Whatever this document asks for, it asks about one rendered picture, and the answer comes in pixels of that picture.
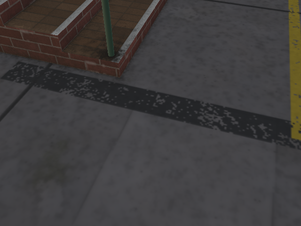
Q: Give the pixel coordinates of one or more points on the stairs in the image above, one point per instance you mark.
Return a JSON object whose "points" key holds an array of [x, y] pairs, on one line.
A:
{"points": [[71, 33]]}

